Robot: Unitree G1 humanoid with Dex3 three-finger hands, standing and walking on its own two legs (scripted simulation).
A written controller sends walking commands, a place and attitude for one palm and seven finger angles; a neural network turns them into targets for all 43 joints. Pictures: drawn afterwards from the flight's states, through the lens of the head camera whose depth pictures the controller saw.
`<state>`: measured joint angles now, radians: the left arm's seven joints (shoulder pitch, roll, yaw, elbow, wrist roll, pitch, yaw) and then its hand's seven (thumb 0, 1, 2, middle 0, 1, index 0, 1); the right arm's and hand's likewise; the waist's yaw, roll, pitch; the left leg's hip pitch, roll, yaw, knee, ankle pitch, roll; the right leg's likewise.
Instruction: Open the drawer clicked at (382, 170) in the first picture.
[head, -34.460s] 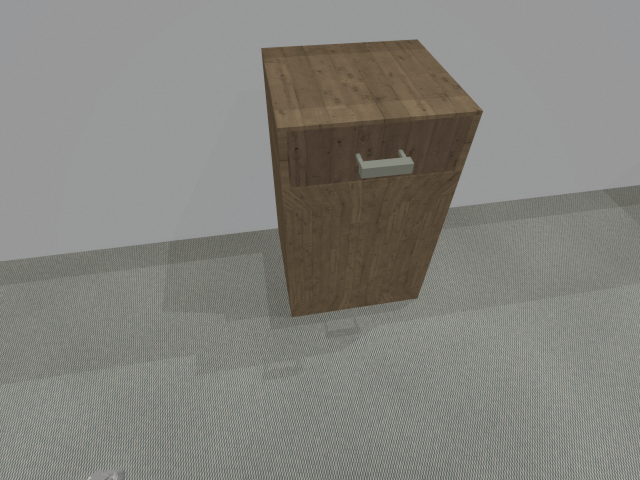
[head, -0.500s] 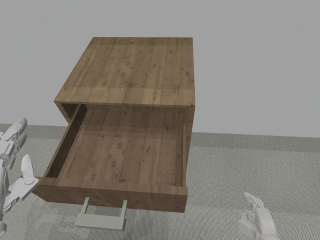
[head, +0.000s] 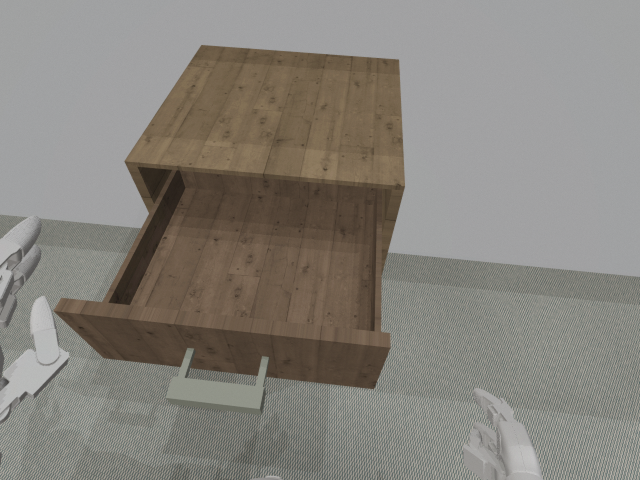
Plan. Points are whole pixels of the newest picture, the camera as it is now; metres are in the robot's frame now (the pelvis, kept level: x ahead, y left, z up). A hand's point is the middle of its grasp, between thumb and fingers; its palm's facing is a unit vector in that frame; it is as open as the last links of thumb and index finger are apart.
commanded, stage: step back with the hand held close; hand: left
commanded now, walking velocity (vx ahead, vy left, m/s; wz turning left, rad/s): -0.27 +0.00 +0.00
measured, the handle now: (222, 377) +0.26 +0.16 -0.07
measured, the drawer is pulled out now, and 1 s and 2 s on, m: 0.29 0.29 0.29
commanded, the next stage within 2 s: stop stepping back and stand still in 0.76 s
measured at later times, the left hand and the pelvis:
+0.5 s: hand (77, 403) +0.15 +0.20 +0.17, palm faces +0.24 -0.83 -0.51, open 7.4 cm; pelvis -0.05 -0.02 +0.00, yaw -1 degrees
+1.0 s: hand out of the picture +0.01 +0.16 +0.17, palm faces +0.24 -0.83 -0.50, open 7.4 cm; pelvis -0.20 -0.05 +0.00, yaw -3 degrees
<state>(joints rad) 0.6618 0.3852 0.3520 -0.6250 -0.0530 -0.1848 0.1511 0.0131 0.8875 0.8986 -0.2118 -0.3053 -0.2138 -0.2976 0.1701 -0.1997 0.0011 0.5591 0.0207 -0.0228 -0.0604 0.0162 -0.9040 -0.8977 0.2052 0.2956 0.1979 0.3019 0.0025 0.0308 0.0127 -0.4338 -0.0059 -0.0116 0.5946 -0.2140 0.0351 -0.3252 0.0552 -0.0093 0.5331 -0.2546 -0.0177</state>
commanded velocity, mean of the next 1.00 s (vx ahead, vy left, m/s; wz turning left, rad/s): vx -0.28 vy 0.03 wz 0.02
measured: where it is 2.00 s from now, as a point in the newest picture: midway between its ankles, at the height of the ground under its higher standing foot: outside the picture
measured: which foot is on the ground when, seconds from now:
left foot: down 0.00-0.40, up 0.42-0.58, down 0.60-0.94, up 0.96-1.00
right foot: down 0.00-0.10, up 0.12-0.20, down 0.22-0.62, up 0.64-0.88, down 0.90-1.00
